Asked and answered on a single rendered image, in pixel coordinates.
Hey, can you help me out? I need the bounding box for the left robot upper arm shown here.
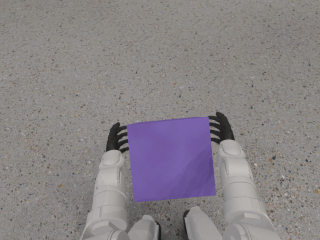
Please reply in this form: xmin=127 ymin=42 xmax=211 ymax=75
xmin=84 ymin=229 xmax=131 ymax=240

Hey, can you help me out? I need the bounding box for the right robot forearm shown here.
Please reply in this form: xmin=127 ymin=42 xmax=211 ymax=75
xmin=216 ymin=139 xmax=280 ymax=237

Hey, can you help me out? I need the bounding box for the right robot upper arm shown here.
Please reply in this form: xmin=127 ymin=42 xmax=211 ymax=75
xmin=222 ymin=221 xmax=281 ymax=240

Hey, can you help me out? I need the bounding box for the robot left hand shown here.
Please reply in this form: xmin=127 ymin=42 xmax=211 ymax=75
xmin=106 ymin=122 xmax=129 ymax=153

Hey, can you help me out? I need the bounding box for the robot right hand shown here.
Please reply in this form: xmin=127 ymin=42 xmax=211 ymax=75
xmin=208 ymin=111 xmax=235 ymax=145

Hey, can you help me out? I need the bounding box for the robot left shin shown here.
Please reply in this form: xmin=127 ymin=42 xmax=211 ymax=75
xmin=142 ymin=215 xmax=155 ymax=223

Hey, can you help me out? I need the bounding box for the left robot forearm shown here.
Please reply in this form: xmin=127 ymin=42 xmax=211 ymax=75
xmin=80 ymin=150 xmax=128 ymax=240

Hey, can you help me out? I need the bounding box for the robot left thigh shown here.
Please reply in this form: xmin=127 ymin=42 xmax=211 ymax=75
xmin=128 ymin=219 xmax=159 ymax=240

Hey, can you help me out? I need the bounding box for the carton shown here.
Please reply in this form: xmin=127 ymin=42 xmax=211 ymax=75
xmin=126 ymin=117 xmax=216 ymax=203

